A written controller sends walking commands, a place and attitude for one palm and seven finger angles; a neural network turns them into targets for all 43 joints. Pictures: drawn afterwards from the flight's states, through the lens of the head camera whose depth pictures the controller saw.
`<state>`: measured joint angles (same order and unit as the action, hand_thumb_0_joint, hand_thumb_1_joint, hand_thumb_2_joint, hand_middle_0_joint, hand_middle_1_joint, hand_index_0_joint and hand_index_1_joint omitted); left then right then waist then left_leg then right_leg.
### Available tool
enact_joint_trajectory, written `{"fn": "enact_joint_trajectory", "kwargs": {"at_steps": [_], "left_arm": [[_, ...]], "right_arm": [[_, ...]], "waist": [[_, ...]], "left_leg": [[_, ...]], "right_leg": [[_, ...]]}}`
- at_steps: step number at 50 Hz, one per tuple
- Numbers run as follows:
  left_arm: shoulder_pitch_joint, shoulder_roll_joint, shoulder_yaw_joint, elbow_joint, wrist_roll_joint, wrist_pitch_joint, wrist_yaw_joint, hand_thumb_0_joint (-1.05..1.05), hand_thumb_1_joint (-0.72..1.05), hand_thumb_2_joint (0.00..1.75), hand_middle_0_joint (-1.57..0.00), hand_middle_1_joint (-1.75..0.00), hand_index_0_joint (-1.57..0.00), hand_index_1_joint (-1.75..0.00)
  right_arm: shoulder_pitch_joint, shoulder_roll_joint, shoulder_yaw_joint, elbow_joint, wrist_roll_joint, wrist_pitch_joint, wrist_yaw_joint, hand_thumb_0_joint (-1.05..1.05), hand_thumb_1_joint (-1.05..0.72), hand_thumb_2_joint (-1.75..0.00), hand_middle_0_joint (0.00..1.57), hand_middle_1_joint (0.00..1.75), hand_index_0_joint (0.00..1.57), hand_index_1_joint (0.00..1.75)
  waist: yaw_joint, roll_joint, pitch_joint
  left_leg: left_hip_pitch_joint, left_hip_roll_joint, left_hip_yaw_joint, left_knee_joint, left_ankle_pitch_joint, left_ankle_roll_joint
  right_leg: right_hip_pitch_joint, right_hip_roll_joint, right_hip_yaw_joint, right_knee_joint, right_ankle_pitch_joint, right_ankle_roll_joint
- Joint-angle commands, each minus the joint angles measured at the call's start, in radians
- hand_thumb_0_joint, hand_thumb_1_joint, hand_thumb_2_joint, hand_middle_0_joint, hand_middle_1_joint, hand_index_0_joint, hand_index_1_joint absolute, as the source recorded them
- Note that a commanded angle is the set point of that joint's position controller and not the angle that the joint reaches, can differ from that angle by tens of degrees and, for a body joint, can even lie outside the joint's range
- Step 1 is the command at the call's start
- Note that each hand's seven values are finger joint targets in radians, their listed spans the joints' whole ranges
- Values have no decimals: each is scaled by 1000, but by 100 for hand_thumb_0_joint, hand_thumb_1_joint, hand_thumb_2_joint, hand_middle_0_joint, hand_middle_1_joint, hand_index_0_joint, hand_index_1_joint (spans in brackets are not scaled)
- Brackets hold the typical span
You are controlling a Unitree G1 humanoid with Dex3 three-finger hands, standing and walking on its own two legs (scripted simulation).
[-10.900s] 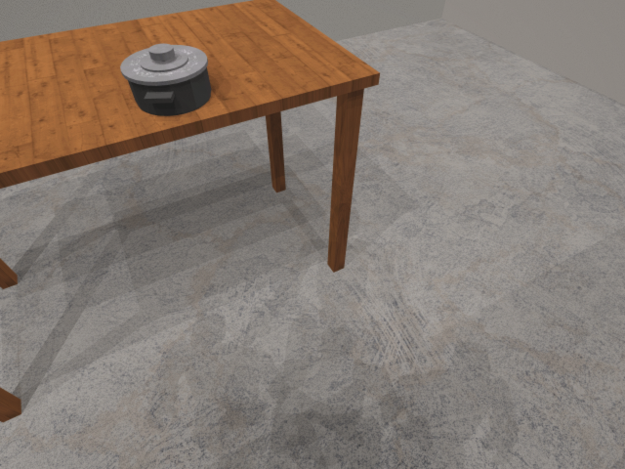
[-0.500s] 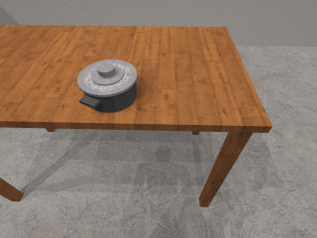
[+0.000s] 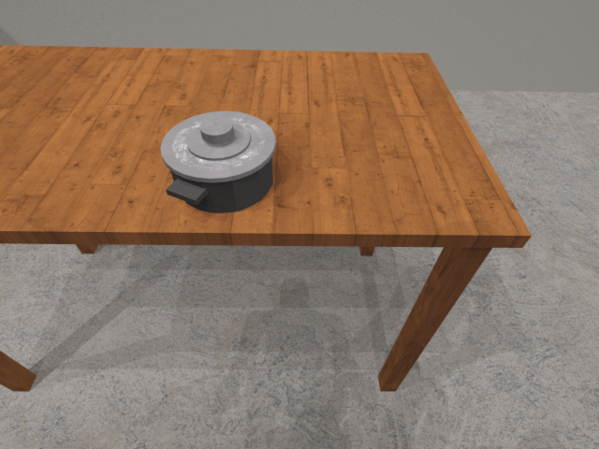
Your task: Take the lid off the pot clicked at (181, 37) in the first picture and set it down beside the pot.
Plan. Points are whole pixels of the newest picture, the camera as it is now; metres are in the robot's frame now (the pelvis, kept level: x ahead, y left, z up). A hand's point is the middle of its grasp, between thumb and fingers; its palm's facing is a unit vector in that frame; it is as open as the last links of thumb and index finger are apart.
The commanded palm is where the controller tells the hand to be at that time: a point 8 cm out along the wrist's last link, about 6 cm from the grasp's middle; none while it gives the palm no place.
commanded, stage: look again from close up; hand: left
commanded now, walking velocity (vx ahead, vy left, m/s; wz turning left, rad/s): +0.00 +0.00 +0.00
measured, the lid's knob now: (217, 130) +0.52 +0.16 +0.16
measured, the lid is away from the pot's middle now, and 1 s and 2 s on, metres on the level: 0.00 0.00 0.00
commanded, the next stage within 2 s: lift the closed hand beside the body in 0.62 s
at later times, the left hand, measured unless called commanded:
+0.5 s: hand out of the picture +0.00 +0.23 -0.17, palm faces +0.00 -0.98 -0.22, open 7.4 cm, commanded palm none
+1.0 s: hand (132, 442) +0.14 +0.21 -0.03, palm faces +0.22 -0.93 -0.28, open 5.8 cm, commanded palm +0.08 +0.27 +0.02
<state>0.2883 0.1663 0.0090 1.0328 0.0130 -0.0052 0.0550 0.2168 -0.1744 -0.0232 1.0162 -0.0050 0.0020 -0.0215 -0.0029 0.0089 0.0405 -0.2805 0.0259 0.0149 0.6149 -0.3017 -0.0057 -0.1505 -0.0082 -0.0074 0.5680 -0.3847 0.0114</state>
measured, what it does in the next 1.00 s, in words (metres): stands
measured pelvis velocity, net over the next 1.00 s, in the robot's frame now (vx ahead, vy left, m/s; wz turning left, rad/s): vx -0.01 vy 0.01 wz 0.00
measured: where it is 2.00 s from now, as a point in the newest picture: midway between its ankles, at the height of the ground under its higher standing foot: outside the picture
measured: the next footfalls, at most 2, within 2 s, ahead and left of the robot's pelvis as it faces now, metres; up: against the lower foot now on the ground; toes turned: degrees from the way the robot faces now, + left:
none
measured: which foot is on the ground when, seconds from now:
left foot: down 0.00-1.00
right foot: down 0.00-1.00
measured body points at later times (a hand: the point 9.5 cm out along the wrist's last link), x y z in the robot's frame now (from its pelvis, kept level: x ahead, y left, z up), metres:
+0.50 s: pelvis -0.01 +0.03 +0.00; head +0.02 +0.05 +0.45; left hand +0.00 +0.28 -0.16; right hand +0.03 -0.20 -0.14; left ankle +0.02 +0.12 -0.73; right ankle -0.05 -0.13 -0.73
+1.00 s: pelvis -0.01 +0.01 +0.01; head -0.03 +0.00 +0.46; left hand +0.12 +0.26 -0.01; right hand +0.18 -0.20 -0.06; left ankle +0.02 +0.12 -0.73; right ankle -0.05 -0.13 -0.73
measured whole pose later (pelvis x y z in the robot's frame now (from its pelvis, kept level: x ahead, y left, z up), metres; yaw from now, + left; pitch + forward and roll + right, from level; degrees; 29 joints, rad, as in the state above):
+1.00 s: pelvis -0.01 +0.01 +0.01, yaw +0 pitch -2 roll +0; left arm 0.54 0.17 0.06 0.09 -0.01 0.02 0.11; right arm 0.19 -0.17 -0.01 0.65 0.03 -0.17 -0.01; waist 0.02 0.02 -0.02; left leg -0.21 -0.02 0.04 0.46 -0.21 0.02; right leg -0.11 -0.05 0.01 0.47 -0.32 0.03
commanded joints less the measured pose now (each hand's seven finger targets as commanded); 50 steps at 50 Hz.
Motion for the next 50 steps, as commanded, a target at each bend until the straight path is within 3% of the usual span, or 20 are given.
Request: {"fn": "enact_joint_trajectory", "kwargs": {"at_steps": [1, 7, 14, 20, 29, 35, 36, 37, 38, 39, 40, 41, 42, 43, 44, 45, 46, 47, 48, 50], "left_arm": [[31, 143, 25, -73, 6, 1, 1, 0, 90, 90, -20, -30, -20, -30], [40, 143, 21, -88, 6, 6, -6, 0, 90, 90, -20, -30, -20, -30], [48, 151, 17, -76, 4, 0, -11, 0, 90, 90, -20, -30, -20, -30], [52, 160, 17, -64, 4, 0, -14, 0, 90, 90, -20, -30, -20, -30], [62, 147, 12, -31, 4, -3, -13, 0, 90, 90, -20, -30, -20, -30], [60, 145, 14, -23, 3, -2, -15, 0, 90, 90, -20, -30, -20, -30], [100, 121, 7, -3, 21, -19, 19, 0, 90, 90, -20, -30, -20, -30], [-511, 328, 62, -1296, -83, -161, 42, 0, 90, 90, -24, -35, -24, -35], [-92, 306, 85, -1181, -11, -85, 98, 0, 90, 90, -29, -40, -29, -40], [209, 58, -15, -972, -29, 39, 121, 0, 90, 90, -33, -44, -33, -44], [327, 9, -16, -814, -15, 92, 131, 0, 90, 90, -38, -49, -38, -49], [324, 1, -12, -772, -10, 89, 125, 0, 90, 90, -42, -54, -42, -54], [309, 44, 37, -734, -1, 74, 114, 0, 90, 90, -46, -59, -46, -59], [361, 58, 66, -754, 3, 55, 97, 0, 90, 90, -51, -64, -51, -64], [395, 68, 80, -798, 3, 38, 81, 0, 90, 90, -55, -68, -55, -68], [427, 112, 127, -894, -8, 17, 76, 0, 90, 90, -60, -73, -60, -73], [409, 132, 129, -1047, -13, -7, 69, 0, 90, 90, -64, -78, -64, -78], [406, 131, 122, -1127, -15, -20, 61, 0, 90, 90, -68, -83, -68, -83], [387, 137, 129, -1155, -16, -27, 58, 0, 90, 90, -73, -88, -73, -88], [364, 169, 173, -1170, -21, -40, 53, 0, 90, 90, -82, -97, -82, -97]], "right_arm": [[17, -121, -17, -69, -9, -9, -1, 0, -90, -90, 20, 30, 20, 30], [7, -146, -18, -82, -8, -15, 1, 0, -90, -90, 20, 30, 20, 30], [3, -140, -14, -66, -4, -19, 3, 0, -90, -90, 20, 30, 20, 30], [9, -137, -13, -48, -2, -20, 3, 0, -90, -90, 20, 30, 20, 30], [-3, -126, -11, -19, 1, -21, 2, 0, -90, -90, 20, 30, 20, 30], [-10, -123, -13, -14, 1, -20, 1, 0, -90, -90, 20, 30, 20, 30], [-13, -163, -12, -62, 3, -28, 5, 0, -90, -90, 20, 30, 20, 30], [37, -212, -15, -361, 64, -204, 10, 0, -90, -90, 20, 30, 20, 30], [-38, -173, 16, -338, 59, -279, -37, 0, -90, -90, 20, 30, 20, 30], [-58, -123, 20, -296, 74, -293, -39, 0, -90, -90, 20, 30, 20, 30], [-80, -139, 1, -283, 63, -292, -20, 0, -90, -90, 20, 30, 20, 30], [-84, -127, -8, -327, 45, -283, -6, 0, -90, -90, 20, 30, 20, 30], [-90, -144, -27, -357, 35, -265, -2, 0, -90, -90, 20, 30, 20, 30], [-111, -145, -37, -398, 33, -245, 1, 0, -90, -90, 20, 30, 20, 30], [-122, -143, -38, -438, 34, -230, 3, 0, -90, -90, 20, 30, 20, 30], [-132, -143, -44, -477, 37, -225, 6, 0, -90, -90, 20, 30, 20, 30], [-132, -134, -31, -518, 34, -226, 7, 0, -90, -90, 20, 30, 20, 30], [-137, -125, -23, -546, 29, -227, 4, 0, -90, -90, 20, 30, 20, 30], [-134, -119, -19, -556, 26, -223, -2, 0, -90, -90, 20, 30, 20, 30], [-130, -124, -26, -573, 23, -207, -11, 0, -90, -90, 20, 30, 20, 30]], "waist": [[0, 46, 52], [14, 48, 13], [13, 9, -6], [10, 16, -35], [8, 2, -35], [12, -14, -22], [8, 52, -61], [26, 207, -505], [57, 368, -548], [39, 309, -367], [51, 185, -197], [42, 25, -45], [41, -111, 26], [50, -152, 65], [58, -159, 65], [80, -99, 21], [81, -11, -24], [78, 20, -37], [70, 34, -27], [52, -14, 10]], "left_leg": [[0, 67, -96, -131, 107, 42], [-17, 91, -155, -215, 24, 66], [12, 72, -125, -201, 78, 59], [50, 71, -114, -200, 108, 57], [72, 64, -92, -175, 181, 53], [65, 62, -92, -182, 157, 51], [105, 92, -73, -45, 382, 31], [344, -4, -105, -185, 415, -20], [420, 44, -98, -181, 521, -53], [336, 23, -102, -213, 479, -52], [232, 11, -93, -234, 360, -41], [140, 9, -80, -251, 266, -24], [70, 10, -74, -255, 207, -15], [47, 10, -62, -259, 182, -8], [44, 4, -51, -263, 156, -5], [67, 4, -42, -267, 168, -10], [98, -3, -30, -270, 174, -12], [106, -6, -25, -272, 158, -10], [106, -9, -16, -267, 157, -5], [91, -8, -4, -254, 116, 0]], "right_leg": [[-133, -53, 49, -105, 90, -49], [-105, -38, 13, -83, 56, -30], [-96, -66, 34, -116, 122, -26], [-93, -72, 29, -117, 133, -20], [-89, -87, 46, -127, 197, -15], [-88, -86, 45, -139, 181, -16], [-92, -99, 77, -139, 283, -21], [-7, -36, -24, -80, 363, -43], [-57, -28, -30, -39, 285, -65], [-57, -27, -55, -62, 242, -47], [-67, -15, -67, -110, 219, -40], [-76, -5, -94, -155, 210, -36], [-104, 2, -102, -169, 187, -32], [-120, 4, -99, -183, 172, -31], [-118, 5, -93, -185, 156, -30], [-70, 2, -87, -183, 171, -35], [-42, -1, -76, -180, 179, -36], [-37, 0, -71, -176, 176, -35], [-50, 3, -66, -185, 182, -32], [-93, 10, -69, -214, 158, -22]]}}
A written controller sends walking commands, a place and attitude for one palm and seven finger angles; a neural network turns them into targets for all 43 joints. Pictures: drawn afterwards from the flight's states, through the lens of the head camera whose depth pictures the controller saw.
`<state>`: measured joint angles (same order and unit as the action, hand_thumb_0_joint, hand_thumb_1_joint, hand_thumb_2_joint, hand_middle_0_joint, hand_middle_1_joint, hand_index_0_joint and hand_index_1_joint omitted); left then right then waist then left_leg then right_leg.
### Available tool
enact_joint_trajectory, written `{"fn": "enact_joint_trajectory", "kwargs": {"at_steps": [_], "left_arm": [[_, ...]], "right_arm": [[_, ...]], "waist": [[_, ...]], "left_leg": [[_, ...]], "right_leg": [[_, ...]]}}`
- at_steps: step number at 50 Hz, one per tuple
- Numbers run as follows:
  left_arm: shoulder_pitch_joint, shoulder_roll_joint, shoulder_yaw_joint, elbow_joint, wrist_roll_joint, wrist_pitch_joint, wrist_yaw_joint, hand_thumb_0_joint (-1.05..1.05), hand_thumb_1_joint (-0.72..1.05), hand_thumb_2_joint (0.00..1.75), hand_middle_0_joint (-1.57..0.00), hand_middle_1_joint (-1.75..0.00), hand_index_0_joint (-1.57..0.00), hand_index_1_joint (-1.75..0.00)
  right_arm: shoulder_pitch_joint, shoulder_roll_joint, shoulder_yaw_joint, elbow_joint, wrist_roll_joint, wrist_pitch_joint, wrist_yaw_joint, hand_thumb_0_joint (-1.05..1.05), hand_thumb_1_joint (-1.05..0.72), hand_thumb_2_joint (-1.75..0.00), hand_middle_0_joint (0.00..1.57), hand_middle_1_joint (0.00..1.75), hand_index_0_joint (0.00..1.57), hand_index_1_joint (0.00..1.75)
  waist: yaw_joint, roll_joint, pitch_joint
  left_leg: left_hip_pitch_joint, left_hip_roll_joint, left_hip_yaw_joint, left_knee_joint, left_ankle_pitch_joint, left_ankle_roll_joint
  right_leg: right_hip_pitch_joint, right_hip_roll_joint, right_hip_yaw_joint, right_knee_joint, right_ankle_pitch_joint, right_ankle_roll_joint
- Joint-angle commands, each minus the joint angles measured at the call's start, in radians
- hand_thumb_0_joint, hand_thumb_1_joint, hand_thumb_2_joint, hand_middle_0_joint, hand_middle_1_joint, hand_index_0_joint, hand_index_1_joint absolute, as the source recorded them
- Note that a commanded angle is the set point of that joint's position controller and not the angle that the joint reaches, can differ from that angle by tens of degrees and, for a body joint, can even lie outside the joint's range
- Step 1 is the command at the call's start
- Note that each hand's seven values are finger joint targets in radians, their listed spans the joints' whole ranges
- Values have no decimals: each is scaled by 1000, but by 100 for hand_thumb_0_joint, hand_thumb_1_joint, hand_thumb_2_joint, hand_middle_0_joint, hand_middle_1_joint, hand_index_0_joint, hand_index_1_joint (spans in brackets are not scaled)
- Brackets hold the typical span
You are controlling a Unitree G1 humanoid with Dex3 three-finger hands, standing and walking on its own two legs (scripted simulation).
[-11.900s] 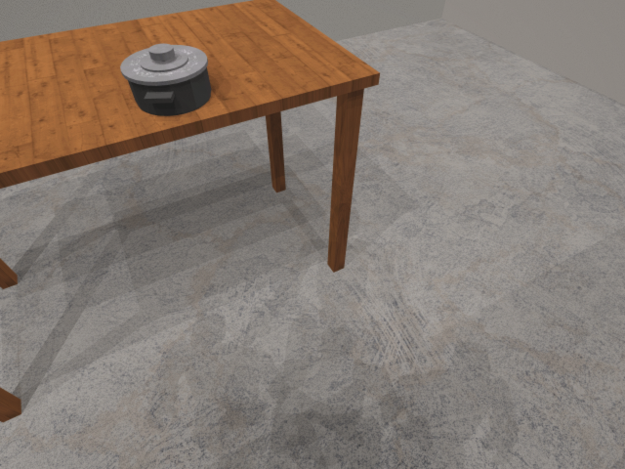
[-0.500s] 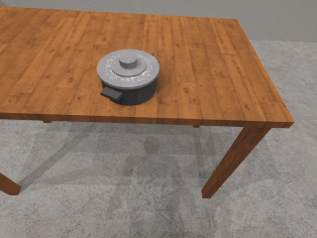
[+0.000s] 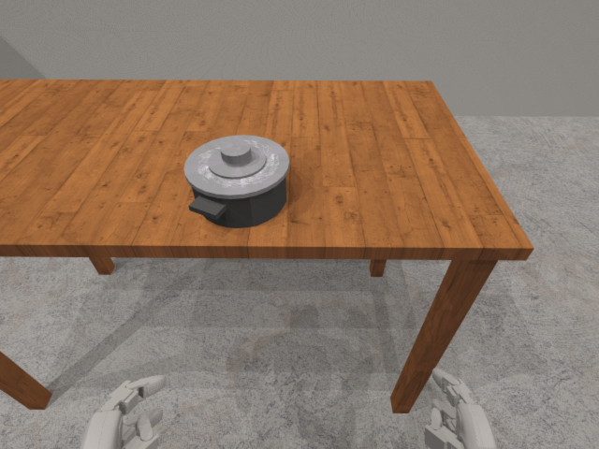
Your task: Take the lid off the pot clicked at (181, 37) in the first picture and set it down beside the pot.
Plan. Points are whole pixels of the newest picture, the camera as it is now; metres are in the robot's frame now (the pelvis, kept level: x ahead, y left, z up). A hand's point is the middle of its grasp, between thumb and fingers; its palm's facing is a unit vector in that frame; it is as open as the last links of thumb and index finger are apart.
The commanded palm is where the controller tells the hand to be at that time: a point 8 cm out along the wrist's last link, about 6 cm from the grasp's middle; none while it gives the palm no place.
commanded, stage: lift the closed hand beside the body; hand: left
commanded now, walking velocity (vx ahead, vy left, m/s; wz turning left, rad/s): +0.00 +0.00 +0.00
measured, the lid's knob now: (235, 151) +0.52 +0.15 +0.15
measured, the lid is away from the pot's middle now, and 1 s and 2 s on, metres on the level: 0.00 0.00 0.00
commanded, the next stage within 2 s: raise the hand higher, near the body in 0.34 s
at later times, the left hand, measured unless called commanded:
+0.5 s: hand (110, 396) +0.15 +0.21 +0.09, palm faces +0.36 -0.82 -0.46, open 3.0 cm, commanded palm +0.09 +0.25 +0.13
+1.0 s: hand (96, 343) +0.18 +0.22 +0.15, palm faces +0.38 -0.81 -0.44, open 3.1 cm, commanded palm +0.12 +0.24 +0.19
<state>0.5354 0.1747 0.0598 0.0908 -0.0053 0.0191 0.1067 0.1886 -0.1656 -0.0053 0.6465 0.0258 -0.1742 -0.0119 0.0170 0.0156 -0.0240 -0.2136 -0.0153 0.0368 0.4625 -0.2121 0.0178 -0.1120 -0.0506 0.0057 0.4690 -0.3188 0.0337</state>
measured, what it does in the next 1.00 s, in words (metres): stands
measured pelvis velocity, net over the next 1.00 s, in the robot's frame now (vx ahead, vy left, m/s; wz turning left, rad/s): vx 0.02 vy -0.03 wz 0.00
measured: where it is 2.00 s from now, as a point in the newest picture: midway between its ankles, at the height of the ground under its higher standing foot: outside the picture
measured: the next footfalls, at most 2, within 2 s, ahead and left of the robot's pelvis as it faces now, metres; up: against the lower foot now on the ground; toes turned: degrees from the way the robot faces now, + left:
none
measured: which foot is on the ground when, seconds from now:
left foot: down 0.00-1.00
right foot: down 0.00-1.00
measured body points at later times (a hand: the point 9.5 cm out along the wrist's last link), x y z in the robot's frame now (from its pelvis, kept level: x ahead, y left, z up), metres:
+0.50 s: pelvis +0.02 -0.04 +0.00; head +0.00 -0.07 +0.45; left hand +0.13 +0.25 +0.12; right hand +0.20 -0.25 -0.09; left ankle +0.03 +0.11 -0.74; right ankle -0.04 -0.14 -0.74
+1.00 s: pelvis +0.02 -0.03 +0.01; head +0.01 -0.05 +0.45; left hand +0.15 +0.26 +0.18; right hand +0.24 -0.23 -0.06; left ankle +0.03 +0.11 -0.74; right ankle -0.04 -0.14 -0.74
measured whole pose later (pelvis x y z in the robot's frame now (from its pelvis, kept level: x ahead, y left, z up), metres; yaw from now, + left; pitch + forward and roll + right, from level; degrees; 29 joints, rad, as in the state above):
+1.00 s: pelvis +0.02 -0.03 +0.01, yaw +0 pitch -4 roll +0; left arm 0.63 0.32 0.30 -0.53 -0.04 -0.09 0.06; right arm 0.15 -0.20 0.01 0.60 -0.01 -0.14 -0.08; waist 0.09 0.05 0.02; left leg -0.11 0.03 0.02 0.40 -0.22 -0.02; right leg 0.01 0.00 -0.01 0.35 -0.29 0.00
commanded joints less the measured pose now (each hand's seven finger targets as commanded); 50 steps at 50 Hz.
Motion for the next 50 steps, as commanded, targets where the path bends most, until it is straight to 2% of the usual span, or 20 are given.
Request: {"fn": "enact_joint_trajectory", "kwargs": {"at_steps": [1, 4, 5, 11, 14, 15, 16, 20, 22, 25, 26, 28, 30, 33, 35, 38, 41, 44, 47, 50], "left_arm": [[104, 128, 93, -240, -7, -72, -7, 0, 90, 90, -86, -102, -86, -102], [42, 164, 110, -394, -13, -106, -18, 0, 90, 90, -99, -116, -99, -116], [28, 201, 144, -423, -17, -112, -15, 0, 90, 90, -104, -121, -104, -121], [51, 204, 165, -521, -28, -120, -21, 0, 90, 90, -130, -150, -130, -150], [73, 240, 208, -577, -28, -130, -21, 0, 90, 90, -130, -150, -130, -150], [92, 278, 253, -583, -28, -129, -16, 0, 90, 90, -130, -150, -130, -150], [104, 259, 245, -582, -30, -130, -19, 0, 90, 90, -130, -150, -130, -150], [121, 310, 322, -616, -31, -140, -17, 0, 90, 90, -130, -150, -130, -150], [124, 286, 298, -655, -32, -149, -22, 0, 90, 90, -130, -150, -130, -150], [222, 286, 347, -562, -37, -142, -30, 0, 90, 90, -130, -150, -130, -150], [175, 276, 318, -620, -36, -153, -35, 0, 90, 90, -130, -150, -130, -150], [146, 306, 340, -672, -32, -165, -28, 0, 90, 90, -130, -150, -130, -150], [146, 335, 375, -690, -38, -166, -21, 0, 90, 90, -130, -150, -130, -150], [165, 301, 354, -673, -35, -168, -24, 0, 90, 90, -130, -150, -130, -150], [176, 325, 383, -712, -39, -170, -23, 0, 90, 90, -130, -150, -130, -150], [134, 312, 355, -790, -36, -178, -24, 0, 90, 90, -130, -150, -130, -150], [142, 293, 351, -766, -39, -170, -26, 0, 90, 90, -130, -150, -130, -150], [88, 308, 354, -810, -40, -173, -25, 0, 90, 90, -130, -150, -130, -150], [68, 308, 361, -809, -44, -176, -24, 0, 90, 90, -130, -150, -130, -150], [41, 322, 374, -858, -46, -179, -23, 0, 90, 90, -130, -150, -130, -150]], "right_arm": [[-100, -130, -36, -213, -10, -22, -26, 0, -90, -90, 20, 30, 20, 30], [-90, -135, -28, -237, -21, -23, -41, 0, -90, -90, 20, 30, 20, 30], [-96, -137, -31, -239, -25, -27, -45, 0, -90, -90, 20, 30, 20, 30], [-102, -133, -23, -228, -34, -33, -71, 0, -90, -90, 20, 30, 20, 30], [-115, -132, -21, -219, -36, -38, -80, 0, -90, -90, 20, 30, 20, 30], [-125, -133, -25, -211, -38, -41, -80, 0, -90, -90, 20, 30, 20, 30], [-131, -123, -22, -209, -37, -40, -85, 0, -90, -90, 20, 30, 20, 30], [-154, -125, -26, -195, -37, -38, -88, 0, -90, -90, 20, 30, 20, 30], [-154, -120, -23, -198, -35, -43, -88, 0, -90, -90, 20, 30, 20, 30], [-166, -119, -40, -181, -31, -25, -85, 0, -90, -90, 20, 30, 20, 30], [-161, -121, -33, -192, -30, -25, -84, 0, -90, -90, 20, 30, 20, 30], [-160, -123, -33, -190, -33, -33, -89, 0, -90, -90, 20, 30, 20, 30], [-167, -128, -36, -190, -34, -35, -90, 0, -90, -90, 20, 30, 20, 30], [-151, -122, -35, -183, -35, -31, -91, 0, -90, -90, 20, 30, 20, 30], [-163, -126, -38, -191, -33, -29, -86, 0, -90, -90, 20, 30, 20, 30], [-154, -126, -30, -202, -35, -27, -85, 0, -90, -90, 20, 30, 20, 30], [-155, -117, -28, -197, -36, -23, -79, 0, -90, -90, 20, 30, 20, 30], [-151, -125, -20, -206, -37, -16, -78, 0, -90, -90, 20, 30, 20, 30], [-153, -123, -18, -203, -39, -19, -75, 0, -90, -90, 20, 30, 20, 30], [-162, -131, -13, -209, -41, -24, -67, 0, -90, -90, 20, 30, 20, 30]], "waist": [[21, -22, 95], [19, 44, 41], [12, 19, 32], [25, 13, -3], [44, 19, -5], [53, -2, -13], [53, -3, 1], [70, 11, -1], [66, 16, 4], [80, -62, 30], [69, -33, 19], [72, 14, -5], [75, -19, -9], [72, -30, -10], [79, -5, -40], [72, 42, -47], [68, -10, -21], [69, 43, -29], [68, 18, -9], [73, 72, -40]], "left_leg": [[22, 27, -19, -96, 11, -18], [84, 18, -4, -77, 18, -5], [91, 15, -1, -62, 11, -2], [151, 3, 12, -42, 104, 11], [171, 4, 12, -48, 145, 14], [181, 3, 11, -45, 162, 14], [177, 5, 14, -48, 176, 16], [201, 8, 15, -51, 221, 15], [209, 10, 16, -54, 237, 17], [199, 16, 21, -60, 255, 17], [204, 14, 22, -63, 256, 20], [223, 12, 24, -61, 269, 20], [234, 14, 26, -59, 270, 18], [237, 14, 28, -65, 290, 22], [249, 14, 29, -58, 318, 18], [255, 13, 29, -53, 353, 17], [247, 16, 23, -59, 342, 16], [252, 15, 16, -65, 336, 11], [242, 19, 11, -72, 302, 8], [256, 18, 9, -65, 316, 2]], "right_leg": [[-151, 54, -78, -125, 82, -41], [-147, 52, -58, -142, 81, -38], [-164, 53, -62, -159, 72, -32], [-122, 48, -48, -175, 171, -28], [-94, 45, -45, -176, 216, -27], [-90, 49, -43, -184, 239, -26], [-79, 46, -43, -180, 263, -25], [-59, 48, -35, -190, 323, -21], [-53, 46, -36, -184, 349, -18], [-52, 54, -37, -193, 394, -11], [-39, 48, -37, -185, 396, -10], [-38, 50, -33, -188, 399, -9], [-43, 59, -34, -202, 397, -7], [-31, 56, -40, -186, 429, -6], [-16, 60, -38, -183, 469, -7], [-7, 58, -40, -171, 496, -8], [-17, 66, -50, -173, 477, -10], [-17, 68, -50, -172, 441, -14], [-26, 71, -53, -180, 401, -17], [-18, 77, -45, -178, 405, -22]]}}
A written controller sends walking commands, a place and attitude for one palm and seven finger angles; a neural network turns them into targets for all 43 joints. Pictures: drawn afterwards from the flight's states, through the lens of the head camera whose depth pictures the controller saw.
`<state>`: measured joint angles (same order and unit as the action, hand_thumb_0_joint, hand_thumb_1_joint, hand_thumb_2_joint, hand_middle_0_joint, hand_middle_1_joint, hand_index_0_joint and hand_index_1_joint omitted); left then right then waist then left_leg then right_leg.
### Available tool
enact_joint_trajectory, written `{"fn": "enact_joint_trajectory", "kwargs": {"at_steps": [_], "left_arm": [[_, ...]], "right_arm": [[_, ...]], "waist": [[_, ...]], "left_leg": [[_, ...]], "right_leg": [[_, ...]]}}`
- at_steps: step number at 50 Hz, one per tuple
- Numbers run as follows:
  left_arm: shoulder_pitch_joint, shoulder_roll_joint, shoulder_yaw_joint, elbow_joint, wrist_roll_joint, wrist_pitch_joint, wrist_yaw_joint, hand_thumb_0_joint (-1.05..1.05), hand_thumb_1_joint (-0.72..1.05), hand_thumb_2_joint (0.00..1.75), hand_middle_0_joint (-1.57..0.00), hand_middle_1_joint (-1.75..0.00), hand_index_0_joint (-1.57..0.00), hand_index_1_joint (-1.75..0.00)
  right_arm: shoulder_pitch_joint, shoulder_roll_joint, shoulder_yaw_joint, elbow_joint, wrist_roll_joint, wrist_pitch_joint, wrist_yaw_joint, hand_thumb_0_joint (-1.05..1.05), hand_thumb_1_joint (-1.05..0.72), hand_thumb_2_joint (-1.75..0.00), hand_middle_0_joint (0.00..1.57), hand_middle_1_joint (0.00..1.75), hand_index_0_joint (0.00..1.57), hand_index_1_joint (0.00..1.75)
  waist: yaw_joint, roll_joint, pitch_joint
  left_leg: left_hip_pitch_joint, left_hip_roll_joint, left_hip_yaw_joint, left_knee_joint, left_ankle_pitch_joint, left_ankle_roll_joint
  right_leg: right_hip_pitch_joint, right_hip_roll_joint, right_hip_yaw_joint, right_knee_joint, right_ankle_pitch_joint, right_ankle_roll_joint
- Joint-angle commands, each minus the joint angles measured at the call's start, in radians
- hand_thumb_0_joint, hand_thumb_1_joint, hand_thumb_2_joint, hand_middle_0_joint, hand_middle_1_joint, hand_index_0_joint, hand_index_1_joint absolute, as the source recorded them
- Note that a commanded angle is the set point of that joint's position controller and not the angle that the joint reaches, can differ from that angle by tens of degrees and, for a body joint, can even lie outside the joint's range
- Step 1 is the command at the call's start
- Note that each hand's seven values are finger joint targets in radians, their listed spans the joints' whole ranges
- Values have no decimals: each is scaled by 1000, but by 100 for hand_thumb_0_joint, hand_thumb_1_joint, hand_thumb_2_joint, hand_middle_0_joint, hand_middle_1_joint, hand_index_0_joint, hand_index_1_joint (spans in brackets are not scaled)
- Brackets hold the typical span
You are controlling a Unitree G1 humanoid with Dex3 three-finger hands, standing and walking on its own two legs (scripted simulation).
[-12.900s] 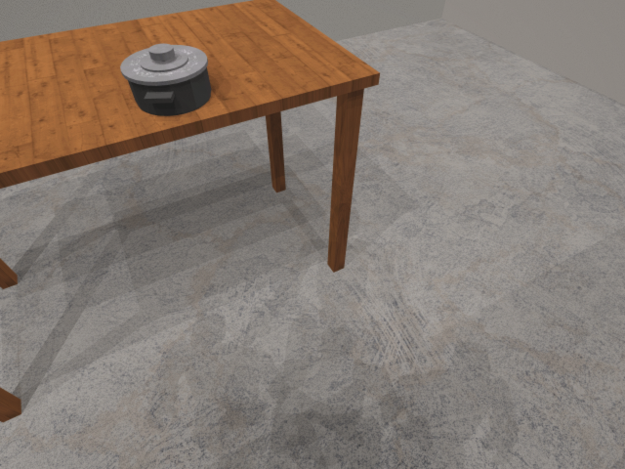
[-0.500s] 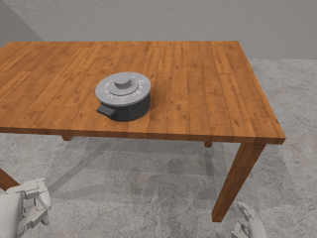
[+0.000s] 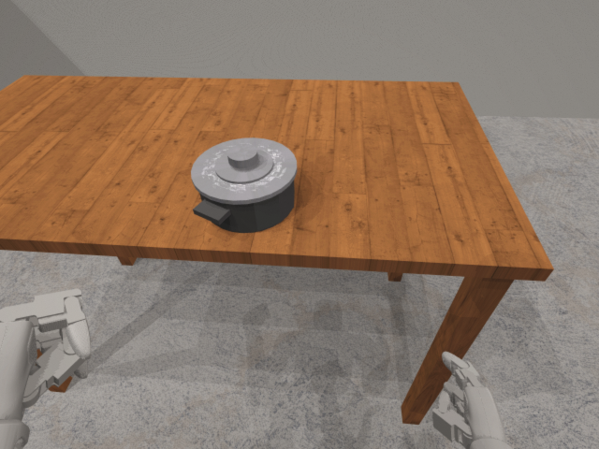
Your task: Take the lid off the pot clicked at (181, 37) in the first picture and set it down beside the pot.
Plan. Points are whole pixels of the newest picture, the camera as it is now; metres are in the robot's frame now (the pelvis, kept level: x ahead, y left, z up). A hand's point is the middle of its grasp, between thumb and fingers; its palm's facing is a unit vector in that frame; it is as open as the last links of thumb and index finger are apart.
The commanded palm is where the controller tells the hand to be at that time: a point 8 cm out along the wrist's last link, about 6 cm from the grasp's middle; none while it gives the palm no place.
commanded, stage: raise the hand higher, near the body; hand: left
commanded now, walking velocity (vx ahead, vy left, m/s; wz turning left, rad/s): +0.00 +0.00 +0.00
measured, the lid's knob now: (242, 155) +0.50 +0.17 +0.14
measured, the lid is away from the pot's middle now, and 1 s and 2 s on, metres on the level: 0.00 0.00 0.00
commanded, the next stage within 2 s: reach forward and open the fingers in 0.22 s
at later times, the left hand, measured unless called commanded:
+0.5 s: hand (45, 316) +0.16 +0.26 +0.19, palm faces +0.42 -0.33 -0.84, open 2.9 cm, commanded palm +0.13 +0.27 +0.23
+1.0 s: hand (68, 293) +0.20 +0.27 +0.18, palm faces -0.03 -0.05 -1.00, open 5.9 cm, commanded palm +0.17 +0.26 +0.25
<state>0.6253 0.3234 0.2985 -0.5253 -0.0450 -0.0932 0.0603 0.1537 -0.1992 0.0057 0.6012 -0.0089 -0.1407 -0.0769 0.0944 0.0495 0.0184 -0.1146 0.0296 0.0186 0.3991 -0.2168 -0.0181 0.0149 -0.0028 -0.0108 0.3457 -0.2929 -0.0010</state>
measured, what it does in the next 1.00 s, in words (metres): shifts its weight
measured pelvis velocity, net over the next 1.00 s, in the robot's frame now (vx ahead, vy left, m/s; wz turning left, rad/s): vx -0.06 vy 0.00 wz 0.04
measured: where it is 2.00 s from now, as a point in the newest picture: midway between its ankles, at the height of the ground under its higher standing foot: outside the picture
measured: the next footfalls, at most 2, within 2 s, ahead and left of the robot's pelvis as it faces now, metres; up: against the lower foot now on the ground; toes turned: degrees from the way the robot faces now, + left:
none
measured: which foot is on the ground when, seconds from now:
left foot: down 0.00-1.00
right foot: down 0.00-1.00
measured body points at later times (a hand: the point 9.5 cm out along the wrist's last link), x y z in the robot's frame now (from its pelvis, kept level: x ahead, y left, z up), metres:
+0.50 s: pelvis -0.04 +0.01 -0.01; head -0.05 -0.02 +0.44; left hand +0.14 +0.28 +0.23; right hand +0.18 -0.19 -0.10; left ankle +0.00 +0.13 -0.74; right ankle -0.06 -0.12 -0.74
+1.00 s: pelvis -0.06 +0.00 +0.00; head -0.08 -0.05 +0.44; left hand +0.19 +0.27 +0.24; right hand +0.18 -0.20 -0.08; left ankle +0.00 +0.13 -0.74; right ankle -0.06 -0.12 -0.74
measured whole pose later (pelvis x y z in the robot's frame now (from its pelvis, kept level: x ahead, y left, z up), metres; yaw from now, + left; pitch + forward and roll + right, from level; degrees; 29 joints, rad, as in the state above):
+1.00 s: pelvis -0.06 +0.00 +0.00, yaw +2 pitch -5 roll +0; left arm -0.08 0.67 0.05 -0.22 0.75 0.18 -0.37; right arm 0.07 -0.29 0.05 0.62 0.03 0.02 -0.03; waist 0.09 0.14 0.01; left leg -0.21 0.01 -0.02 0.40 -0.12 -0.01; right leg -0.10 -0.02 -0.05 0.44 -0.25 0.00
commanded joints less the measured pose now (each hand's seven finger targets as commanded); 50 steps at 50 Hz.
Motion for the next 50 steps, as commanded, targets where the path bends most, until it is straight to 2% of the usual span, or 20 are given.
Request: {"fn": "enact_joint_trajectory", "kwargs": {"at_steps": [1, 5, 9, 13, 15, 16, 17, 18, 19, 20, 23, 26, 31, 35, 38, 40, 41, 45, 47, 50], "left_arm": [[-61, 154, 112, -245, -5, -71, 22, 0, 90, 90, -130, -150, -130, -150], [-98, 182, 154, -222, -14, -71, 24, 0, 90, 90, -130, -150, -130, -150], [-170, 166, 135, -238, -12, -87, 24, 0, 90, 90, -130, -150, -130, -150], [-217, 172, 146, -247, -15, -104, 27, 0, 90, 90, -130, -150, -130, -150], [-215, 202, 185, -243, -19, -107, 33, 0, 90, 90, -130, -150, -130, -150], [-242, 174, 158, -247, -17, -113, 29, 0, 90, 90, -130, -150, -130, -150], [-271, 338, 98, -245, 368, 15, 67, 0, 87, 92, -129, -146, -129, -146], [-322, 260, 76, -319, 370, 72, 83, 0, 84, 94, -129, -143, -129, -143], [-308, 303, 87, -294, 461, 119, 99, 0, 81, 96, -128, -139, -128, -139], [-267, 328, 95, -299, 511, 168, 102, 0, 78, 98, -127, -136, -127, -136], [-383, 361, 37, -256, 663, 249, 83, 0, 69, 105, -125, -125, -125, -125], [-505, 429, 19, -148, 740, 297, 19, 0, 60, 111, -123, -115, -123, -115], [-695, 477, -50, -76, 784, 315, -106, 0, 44, 122, -119, -97, -119, -97], [-748, 558, -15, 8, 805, 324, -198, 0, 31, 130, -116, -83, -116, -83], [-867, 555, -69, 95, 813, 307, -261, 0, 20, 136, -113, -72, -113, -72], [-869, 598, -37, 73, 820, 304, -300, 0, 13, 140, -110, -65, -110, -65], [-911, 583, -68, 69, 814, 294, -321, 0, 10, 142, -109, -61, -109, -61], [-919, 599, -57, 129, 813, 283, -375, 0, -4, 151, -104, -47, -104, -47], [-1002, 606, -76, 167, 809, 265, -397, 0, -11, 155, -102, -40, -102, -40], [-1004, 632, -54, 159, 809, 256, -421, 0, -21, 161, -98, -29, -98, -29]], "right_arm": [[-119, -89, -19, -164, -7, -59, -1, 0, -90, -90, 20, 30, 20, 30], [-131, -99, -20, -158, -9, -56, 3, 0, -90, -90, 20, 30, 20, 30], [-122, -96, -11, -149, -11, -56, 5, 0, -90, -90, 20, 30, 20, 30], [-129, -100, -12, -142, -12, -64, 7, 0, -90, -90, 20, 30, 20, 30], [-133, -103, -14, -136, -12, -72, 9, 0, -90, -90, 20, 30, 20, 30], [-129, -99, -11, -133, -13, -71, 9, 0, -90, -90, 20, 30, 20, 30], [-154, -169, 1, -136, -36, 0, 29, 0, -90, -90, 20, 30, 20, 30], [-177, -141, -10, -183, -23, 34, 46, 0, -90, -90, 20, 30, 20, 30], [-178, -145, -20, -178, -18, 59, 53, 0, -90, -90, 20, 30, 20, 30], [-214, -142, -17, -202, -2, 79, 61, 0, -90, -90, 20, 30, 20, 30], [-240, -152, -19, -193, 3, 131, 66, 0, -90, -90, 20, 30, 20, 30], [-282, -154, -12, -179, 30, 150, 58, 0, -90, -90, 20, 30, 20, 30], [-304, -157, -2, -157, 43, 135, 42, 0, -90, -90, 20, 30, 20, 30], [-320, -158, 8, -156, 49, 121, 36, 0, -90, -90, 20, 30, 20, 30], [-294, -164, 14, -132, 39, 120, 29, 0, -90, -90, 20, 30, 20, 30], [-315, -161, 14, -151, 43, 110, 36, 0, -90, -90, 20, 30, 20, 30], [-309, -160, 18, -146, 36, 111, 35, 0, -90, -90, 20, 30, 20, 30], [-299, -168, 13, -156, 41, 105, 43, 0, -90, -90, 20, 30, 20, 30], [-286, -173, 14, -147, 39, 109, 39, 0, -90, -90, 20, 30, 20, 30], [-291, -177, 5, -167, 42, 101, 44, 0, -90, -90, 20, 30, 20, 30]], "waist": [[-10, 30, -78], [-4, -16, -54], [-11, 27, -47], [-11, 13, -42], [-2, 26, -57], [-9, 31, -53], [2, 83, -51], [8, 117, -57], [25, 132, -80], [37, 160, -90], [22, 39, -137], [13, -22, -142], [3, -1, -187], [14, 7, -172], [-5, 7, -128], [8, 47, -166], [1, 36, -185], [-2, 46, -172], [-11, 3, -160], [-2, 40, -201]], "left_leg": [[152, -26, 23, -4, 318, 39], [138, -21, 17, -19, 262, 35], [134, -22, 13, -28, 226, 33], [131, -20, 10, -39, 187, 31], [137, -20, 8, -40, 185, 28], [132, -21, 7, -44, 179, 29], [-22, -38, 32, -24, 207, 18], [-46, -39, 35, -25, 222, 18], [-44, -31, 38, -23, 194, 14], [-58, -31, 40, -17, 167, 13], [-49, -40, 27, -1, 145, 22], [-48, -49, 17, -1, 97, 30], [4, -64, 0, -11, 118, 38], [16, -66, 0, -18, 130, 36], [2, -68, 1, -38, 111, 37], [23, -71, 4, -29, 138, 37], [20, -78, 5, -31, 144, 40], [32, -76, 6, -28, 156, 40], [16, -79, 10, -38, 129, 43], [41, -81, 5, -32, 150, 47]], "right_leg": [[-141, 24, -34, -48, 374, 11], [-157, 33, -33, -65, 313, 10], [-158, 25, -32, -69, 266, 5], [-162, 27, -31, -81, 218, 2], [-156, 31, -27, -83, 219, 1], [-152, 27, -29, -80, 209, -1], [-176, 28, -69, 23, 199, 0], [-175, 22, -89, 47, 178, -14], [-181, 26, -83, 57, 139, -18], [-179, 36, -72, 60, 122, -21], [-203, 32, -64, 63, 84, -19], [-214, 30, -47, 48, 46, -12], [-196, 28, -39, 30, 85, -3], [-189, 39, -28, 5, 108, 0], [-205, 30, -39, -11, 86, 3], [-188, 41, -25, -15, 119, -1], [-167, 28, -32, -6, 125, 0], [-193, 42, -30, -23, 143, 1], [-195, 29, -38, -27, 114, 6], [-188, 39, -30, -28, 132, 2]]}}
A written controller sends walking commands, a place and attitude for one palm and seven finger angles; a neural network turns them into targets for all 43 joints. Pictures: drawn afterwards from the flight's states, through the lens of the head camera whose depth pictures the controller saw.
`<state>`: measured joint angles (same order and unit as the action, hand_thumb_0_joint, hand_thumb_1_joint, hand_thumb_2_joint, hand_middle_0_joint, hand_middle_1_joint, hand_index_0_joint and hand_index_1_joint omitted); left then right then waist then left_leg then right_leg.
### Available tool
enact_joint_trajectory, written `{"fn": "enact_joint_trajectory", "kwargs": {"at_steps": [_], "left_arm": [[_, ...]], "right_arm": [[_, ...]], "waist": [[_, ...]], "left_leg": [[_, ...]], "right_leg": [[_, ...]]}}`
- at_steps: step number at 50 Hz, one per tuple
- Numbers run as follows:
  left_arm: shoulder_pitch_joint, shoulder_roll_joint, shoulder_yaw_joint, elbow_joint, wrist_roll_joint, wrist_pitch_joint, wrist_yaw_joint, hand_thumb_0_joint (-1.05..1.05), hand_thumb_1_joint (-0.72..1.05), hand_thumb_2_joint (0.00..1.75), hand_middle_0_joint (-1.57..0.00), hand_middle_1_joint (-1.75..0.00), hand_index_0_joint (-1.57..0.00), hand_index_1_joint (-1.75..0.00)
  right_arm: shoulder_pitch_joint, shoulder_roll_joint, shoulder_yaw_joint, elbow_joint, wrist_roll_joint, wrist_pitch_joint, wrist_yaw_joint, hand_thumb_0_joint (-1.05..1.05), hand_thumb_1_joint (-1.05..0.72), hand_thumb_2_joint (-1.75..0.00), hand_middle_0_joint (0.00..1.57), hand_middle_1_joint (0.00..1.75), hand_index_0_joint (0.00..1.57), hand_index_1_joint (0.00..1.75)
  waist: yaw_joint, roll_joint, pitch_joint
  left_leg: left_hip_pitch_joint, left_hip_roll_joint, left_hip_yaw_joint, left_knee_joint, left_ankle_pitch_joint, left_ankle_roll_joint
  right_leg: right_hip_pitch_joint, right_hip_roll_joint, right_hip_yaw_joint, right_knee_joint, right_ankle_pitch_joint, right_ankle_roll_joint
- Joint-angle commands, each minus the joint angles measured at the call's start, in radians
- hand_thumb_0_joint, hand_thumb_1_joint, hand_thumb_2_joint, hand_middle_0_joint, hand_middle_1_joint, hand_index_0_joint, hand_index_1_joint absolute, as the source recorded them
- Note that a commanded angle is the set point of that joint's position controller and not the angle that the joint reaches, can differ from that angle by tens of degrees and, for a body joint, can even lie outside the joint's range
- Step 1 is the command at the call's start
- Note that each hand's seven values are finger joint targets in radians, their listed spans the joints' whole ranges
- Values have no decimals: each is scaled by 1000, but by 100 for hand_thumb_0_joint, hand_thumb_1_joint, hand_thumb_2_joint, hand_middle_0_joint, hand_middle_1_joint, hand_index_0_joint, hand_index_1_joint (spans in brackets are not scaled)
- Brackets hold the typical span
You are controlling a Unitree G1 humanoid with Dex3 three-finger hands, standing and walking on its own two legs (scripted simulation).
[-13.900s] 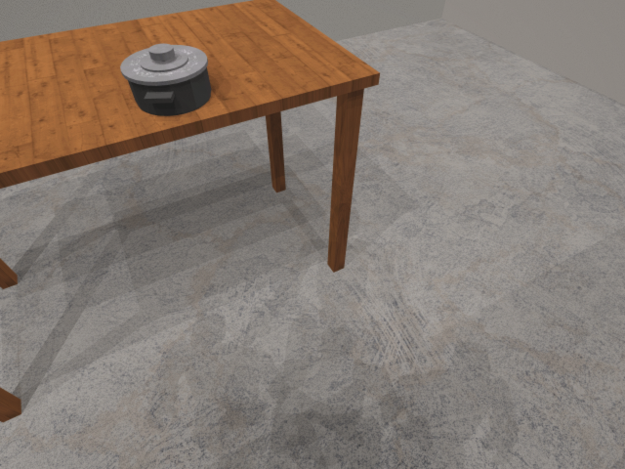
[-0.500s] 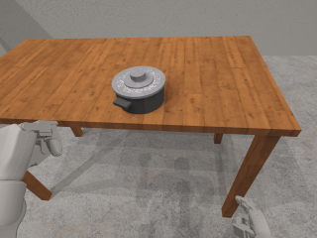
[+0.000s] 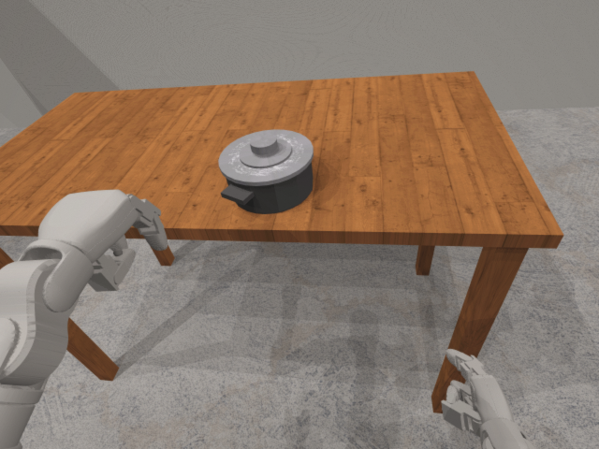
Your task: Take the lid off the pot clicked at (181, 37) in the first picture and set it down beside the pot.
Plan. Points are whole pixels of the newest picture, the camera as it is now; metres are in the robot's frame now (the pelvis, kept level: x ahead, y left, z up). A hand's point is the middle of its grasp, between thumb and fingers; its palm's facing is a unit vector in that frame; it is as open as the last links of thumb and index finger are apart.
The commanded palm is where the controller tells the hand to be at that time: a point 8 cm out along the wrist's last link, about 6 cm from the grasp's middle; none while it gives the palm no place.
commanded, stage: reach forward and open the fingers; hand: left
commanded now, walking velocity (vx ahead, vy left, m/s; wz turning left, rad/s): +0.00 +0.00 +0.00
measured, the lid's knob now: (263, 143) +0.57 +0.15 +0.15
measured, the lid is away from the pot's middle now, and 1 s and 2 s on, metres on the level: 0.00 0.00 0.00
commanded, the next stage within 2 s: move the open hand above the knob in 0.42 s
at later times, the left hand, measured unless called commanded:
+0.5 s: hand (129, 213) +0.32 +0.25 +0.20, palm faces -0.06 -0.02 -1.00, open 9.9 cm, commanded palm +0.28 +0.25 +0.28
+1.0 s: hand (172, 178) +0.38 +0.22 +0.21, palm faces -0.10 -0.05 -0.99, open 10.0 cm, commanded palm +0.35 +0.22 +0.28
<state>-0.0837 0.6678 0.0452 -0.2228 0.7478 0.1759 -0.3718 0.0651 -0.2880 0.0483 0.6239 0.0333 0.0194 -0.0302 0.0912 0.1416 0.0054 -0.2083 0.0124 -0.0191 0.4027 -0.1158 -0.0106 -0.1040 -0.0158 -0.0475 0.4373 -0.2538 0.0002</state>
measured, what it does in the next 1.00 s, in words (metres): stands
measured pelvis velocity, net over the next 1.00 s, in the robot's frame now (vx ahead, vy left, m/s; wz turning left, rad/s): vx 0.01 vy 0.02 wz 0.00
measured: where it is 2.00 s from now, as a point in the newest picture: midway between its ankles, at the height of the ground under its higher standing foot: outside the picture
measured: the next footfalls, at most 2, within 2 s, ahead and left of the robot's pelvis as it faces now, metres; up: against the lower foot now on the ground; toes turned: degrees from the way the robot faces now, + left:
none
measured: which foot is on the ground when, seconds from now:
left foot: down 0.00-1.00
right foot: down 0.00-1.00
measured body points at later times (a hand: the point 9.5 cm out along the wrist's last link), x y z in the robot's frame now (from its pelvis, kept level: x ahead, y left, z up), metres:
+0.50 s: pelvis +0.00 +0.02 +0.00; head -0.02 -0.04 +0.45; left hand +0.31 +0.25 +0.26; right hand +0.22 -0.20 -0.09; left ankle +0.07 +0.13 -0.74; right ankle +0.00 -0.12 -0.74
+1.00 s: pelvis +0.01 +0.02 +0.00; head +0.01 -0.03 +0.45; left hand +0.38 +0.22 +0.26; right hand +0.23 -0.20 -0.10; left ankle +0.07 +0.13 -0.74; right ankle +0.00 -0.12 -0.74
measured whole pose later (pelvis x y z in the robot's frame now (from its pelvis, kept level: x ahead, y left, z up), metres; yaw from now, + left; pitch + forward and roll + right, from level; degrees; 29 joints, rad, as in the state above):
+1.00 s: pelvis +0.01 +0.02 +0.00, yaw +0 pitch -1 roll +0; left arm -0.61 0.60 -0.15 0.14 0.82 0.26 -0.48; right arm 0.09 -0.28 0.04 0.63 0.05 0.05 0.00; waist 0.06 0.11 -0.01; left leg -0.28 -0.02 0.00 0.43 -0.14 0.01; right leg -0.18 -0.05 -0.03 0.48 -0.29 0.02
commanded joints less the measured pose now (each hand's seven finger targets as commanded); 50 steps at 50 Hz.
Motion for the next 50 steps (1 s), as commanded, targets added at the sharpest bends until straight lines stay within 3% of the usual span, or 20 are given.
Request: {"fn": "enact_joint_trajectory", "kwargs": {"at_steps": [1, 3, 5, 6, 10, 13, 15, 18, 20, 23, 26, 30, 31, 36, 39, 40, 44, 46, 49, 50], "left_arm": [[-359, 283, 175, -126, 18, -22, -1, 0, -24, 164, -97, -26, -97, -26], [-370, 291, 179, -59, 11, -29, -13, 0, -31, 168, -94, -19, -94, -19], [-367, 268, 166, -88, 7, -28, -19, 0, -37, 172, -92, -12, -92, -12], [-425, 293, 169, -80, 13, -37, -26, 0, -40, 174, -90, -8, -90, -8], [-416, 298, 185, -67, 7, -32, -29, 0, -39, 174, -89, -8, -89, -8], [-480, 300, 170, 2, 15, -32, -36, 0, -39, 172, -88, -8, -88, -8], [-462, 261, 148, 1, 11, -21, -39, 0, -38, 170, -88, -8, -88, -8], [-558, 279, 134, -6, 25, -28, -39, 0, -38, 168, -88, -8, -88, -8], [-557, 281, 145, -34, 26, -18, -36, 0, -38, 167, -87, -8, -87, -8], [-643, 283, 124, 45, 45, -11, -39, 0, -37, 166, -87, -8, -87, -8], [-676, 293, 126, 29, 52, -1, -47, 0, -37, 165, -87, -8, -87, -8], [-662, 191, 45, 74, 41, 28, -54, 0, -37, 165, -87, -8, -87, -8], [-760, 198, 21, 61, 56, 24, -58, 0, -37, 165, -87, -8, -87, -8], [-902, 224, 13, 88, 86, 38, -47, 0, -37, 165, -87, -8, -87, -8], [-893, 223, 16, 186, 93, 54, -50, 0, -37, 165, -87, -8, -87, -8], [-874, 226, 26, 155, 89, 58, -50, 0, -37, 165, -87, -8, -87, -8], [-920, 164, -40, 189, 90, 75, -63, 0, -37, 165, -87, -8, -87, -8], [-962, 179, -35, 169, 100, 81, -67, 0, -37, 165, -87, -8, -87, -8], [-977, 189, -28, 236, 103, 92, -72, 0, -37, 165, -87, -8, -87, -8], [-962, 193, -20, 215, 95, 95, -72, 0, -37, 165, -87, -8, -87, -8]], "right_arm": [[-196, -86, -31, -180, -2, -56, -4, 0, -90, -90, 20, 30, 20, 30], [-179, -94, -37, -178, -1, -57, -10, 0, -90, -90, 20, 30, 20, 30], [-186, -95, -45, -193, 6, -64, -5, 0, -90, -90, 20, 30, 20, 30], [-180, -93, -40, -184, 1, -65, -3, 0, -90, -90, 20, 30, 20, 30], [-179, -101, -51, -194, 5, -72, 2, 0, -90, -90, 20, 30, 20, 30], [-167, -104, -49, -181, 4, -65, 2, 0, -90, -90, 20, 30, 20, 30], [-172, -104, -53, -192, 12, -66, 7, 0, -90, -90, 20, 30, 20, 30], [-167, -101, -49, -189, 8, -65, 5, 0, -90, -90, 20, 30, 20, 30], [-175, -102, -53, -196, 12, -66, 9, 0, -90, -90, 20, 30, 20, 30], [-160, -102, -46, -176, 10, -54, 5, 0, -90, -90, 20, 30, 20, 30], [-165, -99, -44, -178, 10, -51, 10, 0, -90, -90, 20, 30, 20, 30], [-166, -98, -46, -189, 21, -49, 14, 0, -90, -90, 20, 30, 20, 30], [-163, -96, -40, -175, 17, -44, 14, 0, -90, -90, 20, 30, 20, 30], [-159, -96, -38, -161, 13, -44, 10, 0, -90, -90, 20, 30, 20, 30], [-145, -100, -41, -153, 14, -32, 10, 0, -90, -90, 20, 30, 20, 30], [-156, -102, -42, -166, 18, -34, 16, 0, -90, -90, 20, 30, 20, 30], [-151, -96, -41, -166, 18, -22, 23, 0, -90, -90, 20, 30, 20, 30], [-156, -97, -38, -167, 18, -19, 27, 0, -90, -90, 20, 30, 20, 30], [-147, -101, -43, -160, 18, -10, 24, 0, -90, -90, 20, 30, 20, 30], [-153, -105, -44, -170, 23, -12, 27, 0, -90, -90, 20, 30, 20, 30]], "waist": [[-3, -78, -192], [-3, -115, -166], [-6, -54, -185], [-1, -91, -204], [0, -53, -215], [0, -118, -186], [-5, -66, -192], [-3, -91, -214], [-3, -40, -243], [-9, -86, -210], [-2, -87, -264], [-23, -69, -239], [-28, -98, -257], [-27, -69, -302], [-22, -105, -284], [-21, -65, -313], [-28, -108, -311], [-27, -101, -350], [-30, -130, -318], [-31, -102, -339]], "left_leg": [[122, -69, 44, -43, 38, 40], [117, -68, 47, -46, 19, 45], [137, -66, 39, -44, 17, 44], [126, -71, 36, -50, 23, 45], [146, -69, 33, -40, 50, 47], [114, -68, 37, -52, 24, 47], [127, -64, 32, -48, 19, 44], [125, -65, 28, -58, 9, 47], [149, -62, 19, -47, 24, 44], [115, -58, 18, -62, -11, 41], [126, -64, 14, -48, 28, 43], [147, -60, 14, -30, 29, 42], [137, -60, 8, -45, 9, 41], [153, -64, -6, -36, 31, 40], [130, -64, 1, -29, 38, 41], [149, -65, 3, -14, 69, 40], [143, -69, 6, -12, 94, 43], [152, -69, 4, -4, 127, 42], [135, -73, 14, 2, 116, 46], [151, -71, 12, 14, 143, 47]], "right_leg": [[-59, 38, 1, -115, 74, 1], [-80, 40, 1, -123, 61, 6], [-88, 53, 5, -127, 56, 2], [-63, 38, -1, -117, 53, 0], [-74, 52, 4, -115, 89, -2], [-82, 41, -3, -112, 57, -1], [-97, 54, -3, -113, 49, -4], [-89, 43, -4, -101, 28, -7], [-91, 56, -1, -96, 37, -12], [-106, 46, -8, -93, 1, -13], [-80, 41, -6, -80, 38, -19], [-125, 57, -10, -78, 51, -18], [-111, 44, -16, -75, 30, -20], [-108, 44, -10, -60, 40, -30], [-112, 42, -8, -56, 57, -28], [-105, 49, -4, -52, 84, -32], [-105, 40, -9, -40, 118, -28], [-88, 38, -10, -32, 136, -32], [-104, 38, -6, -31, 145, -28], [-98, 44, -5, -28, 168, -30]]}}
